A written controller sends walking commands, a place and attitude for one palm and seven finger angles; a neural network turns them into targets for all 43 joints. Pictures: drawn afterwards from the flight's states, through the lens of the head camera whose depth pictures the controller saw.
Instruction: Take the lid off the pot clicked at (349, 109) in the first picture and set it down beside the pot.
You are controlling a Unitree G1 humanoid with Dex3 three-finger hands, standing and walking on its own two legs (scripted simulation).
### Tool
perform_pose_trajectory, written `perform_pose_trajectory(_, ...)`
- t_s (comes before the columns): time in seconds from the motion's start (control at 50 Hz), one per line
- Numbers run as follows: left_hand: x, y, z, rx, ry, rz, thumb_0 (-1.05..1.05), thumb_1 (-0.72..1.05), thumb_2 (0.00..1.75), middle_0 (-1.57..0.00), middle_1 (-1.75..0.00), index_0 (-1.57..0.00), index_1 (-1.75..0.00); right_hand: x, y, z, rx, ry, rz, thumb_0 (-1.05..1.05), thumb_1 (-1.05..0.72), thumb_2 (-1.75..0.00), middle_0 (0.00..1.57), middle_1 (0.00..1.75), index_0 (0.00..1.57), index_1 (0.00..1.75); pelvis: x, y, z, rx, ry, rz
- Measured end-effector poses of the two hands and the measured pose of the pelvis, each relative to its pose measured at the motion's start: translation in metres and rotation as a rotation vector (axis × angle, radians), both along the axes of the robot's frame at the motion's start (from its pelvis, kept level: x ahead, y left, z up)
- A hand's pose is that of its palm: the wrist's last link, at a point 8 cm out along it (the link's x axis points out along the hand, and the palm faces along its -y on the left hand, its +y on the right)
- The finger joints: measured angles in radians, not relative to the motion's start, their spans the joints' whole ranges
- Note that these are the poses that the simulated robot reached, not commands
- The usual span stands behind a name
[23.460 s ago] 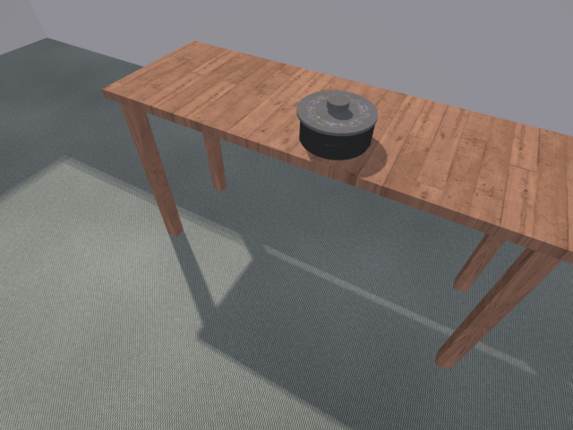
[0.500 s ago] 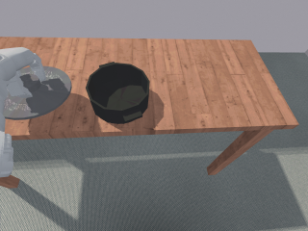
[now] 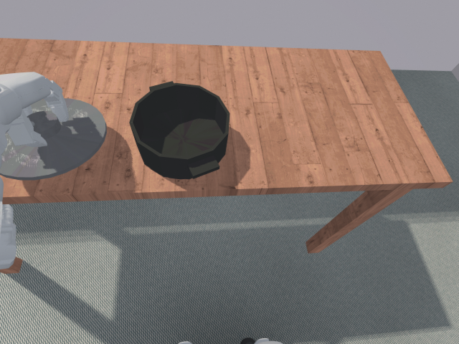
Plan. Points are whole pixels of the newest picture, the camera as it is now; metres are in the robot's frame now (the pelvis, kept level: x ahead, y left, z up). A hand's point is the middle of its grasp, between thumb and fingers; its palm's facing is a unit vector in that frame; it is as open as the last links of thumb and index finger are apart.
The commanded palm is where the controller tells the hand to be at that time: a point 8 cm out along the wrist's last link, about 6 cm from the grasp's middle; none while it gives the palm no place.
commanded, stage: lower the lid onto the table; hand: left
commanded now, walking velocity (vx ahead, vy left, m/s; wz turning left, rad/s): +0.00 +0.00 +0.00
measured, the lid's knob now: (42, 125) +0.50 +0.30 +0.04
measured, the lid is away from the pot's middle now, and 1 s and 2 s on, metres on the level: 0.24 0.26 0.26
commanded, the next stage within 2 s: open the fingers wide in 0.50 s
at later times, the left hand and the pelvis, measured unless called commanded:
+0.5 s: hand (38, 130) +0.49 +0.31 +0.04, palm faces -0.49 -0.11 -0.87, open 8.5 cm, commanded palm +0.54 +0.29 +0.09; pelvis +0.00 +0.02 -0.01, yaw -1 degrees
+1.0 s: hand (34, 144) +0.47 +0.31 +0.03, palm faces -0.46 -0.13 -0.88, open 8.5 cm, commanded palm +0.51 +0.29 +0.09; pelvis -0.01 +0.02 -0.02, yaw +1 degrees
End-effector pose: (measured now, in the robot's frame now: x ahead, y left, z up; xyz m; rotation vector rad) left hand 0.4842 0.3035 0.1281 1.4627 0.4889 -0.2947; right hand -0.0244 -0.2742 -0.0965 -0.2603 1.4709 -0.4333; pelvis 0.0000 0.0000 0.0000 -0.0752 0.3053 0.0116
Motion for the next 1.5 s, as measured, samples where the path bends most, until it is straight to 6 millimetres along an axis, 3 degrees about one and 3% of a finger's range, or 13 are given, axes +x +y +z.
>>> perform_pose_trajectory(0.22,0.010,0.003,-0.021,0.013,0.030,0.003,0.00,0.09,0.82,-0.67,-0.97,-0.64,-0.93,-0.016,0.014,-0.002,0.004,0.047,-0.018,0.00,-0.91,-0.90,0.20,0.30,0.20,0.30,-0.003,0.009,-0.006,-0.014,0.033,0.001)
perform_pose_trajectory(0.56,0.016,0.010,-0.037,-0.010,0.009,0.013,0.00,0.09,0.82,-0.67,-0.97,-0.64,-0.93,-0.037,0.026,-0.001,-0.003,0.097,-0.036,0.00,-0.91,-0.90,0.20,0.30,0.20,0.30,-0.004,0.018,-0.012,-0.033,0.060,0.003)
perform_pose_trajectory(0.76,0.003,0.012,-0.044,-0.012,-0.014,0.003,0.02,0.11,0.79,-0.65,-0.99,-0.63,-0.94,-0.028,0.029,-0.007,0.029,0.088,-0.023,0.00,-0.91,-0.90,0.20,0.30,0.20,0.30,-0.007,0.020,-0.015,-0.036,0.056,0.008)
perform_pose_trajectory(1.06,-0.010,0.013,-0.042,0.000,-0.012,0.028,0.01,0.18,0.75,-0.60,-0.99,-0.56,-0.95,-0.003,0.021,-0.012,0.026,0.013,0.035,0.00,-0.91,-0.90,0.20,0.30,0.20,0.30,-0.013,0.015,-0.017,-0.035,0.043,0.036)
perform_pose_trajectory(1.5,-0.014,0.004,-0.032,-0.006,-0.015,0.036,0.00,0.09,0.60,-0.38,-0.93,-0.38,-0.93,-0.029,0.009,-0.015,0.033,0.047,-0.005,0.00,-0.91,-0.90,0.20,0.30,0.20,0.30,-0.020,0.000,-0.020,-0.023,0.041,0.019)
